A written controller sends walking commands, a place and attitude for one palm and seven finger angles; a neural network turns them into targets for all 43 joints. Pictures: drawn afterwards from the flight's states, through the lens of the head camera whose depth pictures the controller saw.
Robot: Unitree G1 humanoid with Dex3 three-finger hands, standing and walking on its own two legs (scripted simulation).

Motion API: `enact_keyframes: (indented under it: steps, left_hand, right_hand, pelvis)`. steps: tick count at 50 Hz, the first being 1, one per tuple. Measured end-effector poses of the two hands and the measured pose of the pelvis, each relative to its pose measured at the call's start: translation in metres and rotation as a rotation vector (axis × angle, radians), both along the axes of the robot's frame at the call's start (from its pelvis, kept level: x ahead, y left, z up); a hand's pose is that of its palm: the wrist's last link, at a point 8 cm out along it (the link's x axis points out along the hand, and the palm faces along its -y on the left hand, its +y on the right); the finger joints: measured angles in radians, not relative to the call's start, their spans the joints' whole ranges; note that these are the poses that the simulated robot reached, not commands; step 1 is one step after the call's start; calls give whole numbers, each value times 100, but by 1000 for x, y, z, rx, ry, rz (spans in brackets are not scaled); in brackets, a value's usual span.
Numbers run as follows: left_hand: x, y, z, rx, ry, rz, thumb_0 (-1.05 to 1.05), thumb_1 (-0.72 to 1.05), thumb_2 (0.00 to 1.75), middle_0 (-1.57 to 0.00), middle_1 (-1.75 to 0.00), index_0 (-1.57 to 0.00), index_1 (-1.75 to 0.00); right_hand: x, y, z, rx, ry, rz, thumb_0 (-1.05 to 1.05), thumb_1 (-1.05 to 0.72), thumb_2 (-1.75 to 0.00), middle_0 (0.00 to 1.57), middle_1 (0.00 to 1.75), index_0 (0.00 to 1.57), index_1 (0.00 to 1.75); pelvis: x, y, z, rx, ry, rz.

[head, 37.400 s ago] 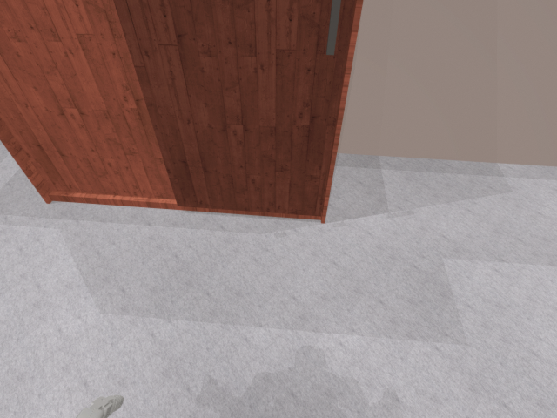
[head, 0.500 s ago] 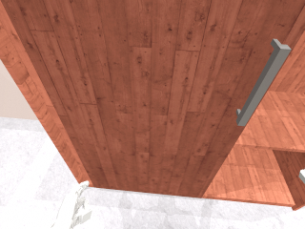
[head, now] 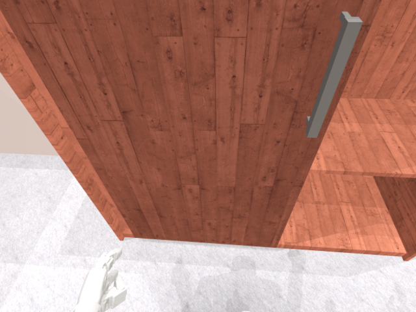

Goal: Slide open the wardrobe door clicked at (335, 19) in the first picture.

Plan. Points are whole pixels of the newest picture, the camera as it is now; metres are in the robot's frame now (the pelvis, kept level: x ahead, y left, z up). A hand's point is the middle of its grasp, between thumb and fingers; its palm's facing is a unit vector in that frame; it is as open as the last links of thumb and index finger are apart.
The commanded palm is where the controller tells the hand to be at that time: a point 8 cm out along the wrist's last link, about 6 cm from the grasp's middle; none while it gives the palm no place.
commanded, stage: step back with the hand held close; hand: right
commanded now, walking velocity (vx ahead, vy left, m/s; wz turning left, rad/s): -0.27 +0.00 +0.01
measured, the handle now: (326, 82) +0.51 -0.22 +0.19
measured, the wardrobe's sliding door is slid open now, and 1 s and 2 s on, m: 0.59 0.59 0.59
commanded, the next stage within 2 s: stop stepping back and stand still in 0.52 s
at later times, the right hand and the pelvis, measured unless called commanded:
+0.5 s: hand out of the picture +0.13 -0.29 +0.17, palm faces +0.40 +0.84 -0.36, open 7.4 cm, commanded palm +0.08 -0.32 +0.19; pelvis -0.08 -0.03 +0.00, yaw +5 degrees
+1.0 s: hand out of the picture +0.00 -0.43 +0.17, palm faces +0.54 +0.83 -0.14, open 7.4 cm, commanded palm -0.08 -0.43 +0.19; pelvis -0.24 -0.13 -0.02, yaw +3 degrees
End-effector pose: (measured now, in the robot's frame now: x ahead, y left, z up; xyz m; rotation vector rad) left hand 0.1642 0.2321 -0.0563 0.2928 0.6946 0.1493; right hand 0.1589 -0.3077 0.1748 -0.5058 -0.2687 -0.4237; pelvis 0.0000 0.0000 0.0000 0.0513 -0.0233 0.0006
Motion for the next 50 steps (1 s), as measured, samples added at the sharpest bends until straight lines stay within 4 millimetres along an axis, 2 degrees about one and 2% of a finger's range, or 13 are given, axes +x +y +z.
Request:
enact_keyframes:
  steps: [7,12,16,20,24,28,32,35,39,42,46,48,50]
  left_hand:
    - [-21,-7,1,50,28,-24,2,90,90,-21,-30,-21,-31]
    - [-34,-18,4,58,18,-20,2,90,90,-21,-30,-21,-31]
    - [-40,-31,8,27,26,-37,2,90,90,-20,-30,-21,-30]
    - [-44,-43,10,-3,5,-60,2,90,90,-21,-30,-21,-31]
    - [-54,-46,0,-5,-23,-60,1,90,90,-21,-30,-21,-31]
    - [-82,-48,-1,20,-33,17,1,90,90,-21,-30,-21,-31]
    - [-120,-50,12,40,-62,63,2,90,90,-21,-30,-21,-31]
    - [-154,-52,22,46,-57,76,2,90,90,-21,-30,-21,-30]
    - [-197,-52,17,51,-53,94,1,90,90,-21,-30,-21,-31]
    - [-234,-57,8,84,36,132,1,90,90,-20,-30,-21,-30]
    - [-271,-80,12,133,115,137,2,90,90,-20,-30,-20,-30]
    - [-279,-91,6,156,73,114,2,90,90,-20,-30,-20,-30]
    - [-289,-107,0,126,48,118,2,90,90,-20,-30,-20,-30]
  right_hand:
    - [-21,-5,2,-3,-73,41,1,-89,-89,21,30,21,31]
    - [-33,-23,15,-64,-100,32,1,-89,-89,21,30,21,31]
    - [-52,-38,29,-79,-131,-6,1,-89,-89,21,30,21,31]
    - [-67,-40,22,-23,-93,-9,1,-89,-90,21,30,21,31]
    - [-67,-26,5,0,-91,77,1,-90,-90,20,30,20,31]
    - [-54,-21,4,21,-149,206,1,-89,-90,21,30,21,31]
    - [-57,-27,11,14,-188,284,1,-89,-89,21,30,21,31]
    - [-85,-37,17,-19,-145,291,1,-89,-89,21,30,21,31]
    - [-155,-51,19,-124,-78,269,1,-89,-89,21,30,21,31]
    - [-197,-67,23,-113,-139,248,1,-89,-89,21,30,22,31]
    - [-214,-119,17,40,-284,78,1,-88,-89,22,30,22,31]
    - [-209,-143,4,117,-309,10,0,-89,-89,21,30,21,31]
    - [-201,-154,-5,152,-282,-9,1,-89,-90,21,30,21,31]
  pelvis:
    - [-19,-9,-4,13,2,-15]
    - [-32,-18,-1,67,6,-54]
    - [-39,-21,7,81,52,-51]
    - [-53,-24,9,66,99,-5]
    - [-79,-30,-4,32,86,85]
    - [-91,-42,-10,54,26,93]
    - [-122,-51,-9,68,-7,84]
    - [-147,-58,-2,81,-4,72]
    - [-178,-71,-12,22,0,95]
    - [-190,-84,-13,19,-4,84]
    - [-203,-103,-3,6,31,80]
    - [-218,-121,-14,38,40,61]
    - [-238,-134,-17,19,11,53]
